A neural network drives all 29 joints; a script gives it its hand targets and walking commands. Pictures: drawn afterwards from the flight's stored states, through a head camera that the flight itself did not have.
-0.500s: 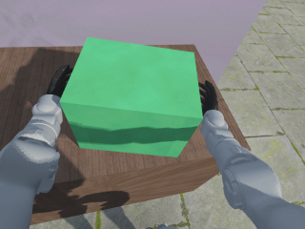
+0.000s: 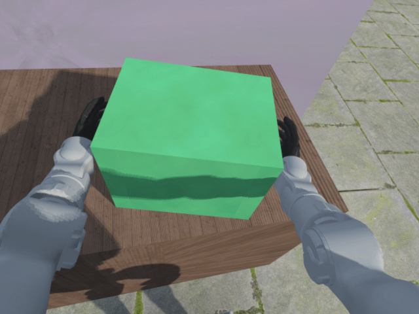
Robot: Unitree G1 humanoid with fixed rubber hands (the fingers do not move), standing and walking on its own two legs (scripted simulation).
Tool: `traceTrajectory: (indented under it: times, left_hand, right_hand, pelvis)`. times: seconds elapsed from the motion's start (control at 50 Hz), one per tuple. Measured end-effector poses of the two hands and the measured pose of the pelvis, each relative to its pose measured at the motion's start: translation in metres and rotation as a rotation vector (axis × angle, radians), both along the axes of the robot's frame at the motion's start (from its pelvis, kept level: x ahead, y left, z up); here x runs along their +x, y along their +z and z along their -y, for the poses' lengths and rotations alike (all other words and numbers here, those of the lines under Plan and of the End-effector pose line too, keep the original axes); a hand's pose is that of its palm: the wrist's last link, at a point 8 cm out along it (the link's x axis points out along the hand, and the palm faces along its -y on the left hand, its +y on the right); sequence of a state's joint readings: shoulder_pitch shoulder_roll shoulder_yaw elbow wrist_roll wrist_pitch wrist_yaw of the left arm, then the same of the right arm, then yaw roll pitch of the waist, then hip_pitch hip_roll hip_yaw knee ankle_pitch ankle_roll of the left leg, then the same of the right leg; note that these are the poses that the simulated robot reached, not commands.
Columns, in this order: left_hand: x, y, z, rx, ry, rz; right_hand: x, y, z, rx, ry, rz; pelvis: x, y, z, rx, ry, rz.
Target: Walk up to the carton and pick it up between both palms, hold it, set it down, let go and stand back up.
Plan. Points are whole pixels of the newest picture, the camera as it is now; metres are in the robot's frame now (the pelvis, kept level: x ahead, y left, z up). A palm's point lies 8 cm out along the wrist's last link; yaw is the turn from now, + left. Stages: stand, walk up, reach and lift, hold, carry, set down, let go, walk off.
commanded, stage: reach and lift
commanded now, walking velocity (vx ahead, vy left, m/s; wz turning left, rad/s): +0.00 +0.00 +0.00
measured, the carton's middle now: (191, 143) +0.47 -0.03 +0.01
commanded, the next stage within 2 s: none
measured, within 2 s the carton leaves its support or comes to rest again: leaves its support in 1.54 s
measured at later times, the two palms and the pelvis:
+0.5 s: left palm (88, 137) +0.46 +0.17 +0.06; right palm (290, 156) +0.39 -0.22 +0.05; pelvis -0.01 -0.01 +0.00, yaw +0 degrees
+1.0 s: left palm (89, 137) +0.46 +0.17 +0.06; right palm (291, 158) +0.38 -0.22 +0.05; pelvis +0.01 +0.00 +0.02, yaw +0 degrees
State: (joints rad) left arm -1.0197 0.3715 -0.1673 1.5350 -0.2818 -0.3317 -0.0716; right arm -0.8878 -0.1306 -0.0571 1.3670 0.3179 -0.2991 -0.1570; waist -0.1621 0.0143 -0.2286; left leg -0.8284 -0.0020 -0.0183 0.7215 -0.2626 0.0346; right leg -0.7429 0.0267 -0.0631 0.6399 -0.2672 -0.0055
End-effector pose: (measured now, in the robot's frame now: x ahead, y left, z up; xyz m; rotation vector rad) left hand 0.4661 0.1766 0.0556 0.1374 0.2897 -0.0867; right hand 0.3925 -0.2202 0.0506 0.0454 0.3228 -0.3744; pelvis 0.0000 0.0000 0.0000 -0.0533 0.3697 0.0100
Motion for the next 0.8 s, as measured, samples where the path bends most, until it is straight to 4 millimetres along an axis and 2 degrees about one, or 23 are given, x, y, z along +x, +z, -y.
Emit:
traceTrajectory:
  times: [0.36, 0.8]
  left_hand:
    - [-0.003, 0.000, 0.004, -0.017, 0.005, 0.017]
    - [0.001, 0.000, 0.006, -0.029, -0.011, 0.014]
  right_hand:
    - [-0.003, 0.002, 0.003, -0.018, 0.009, 0.005]
    - [-0.004, 0.005, 0.002, -0.038, 0.023, 0.036]
  pelvis:
    - [-0.006, -0.001, 0.008, 0.014, 0.001, -0.019]
    - [-0.001, 0.010, 0.004, 0.017, -0.006, 0.017]
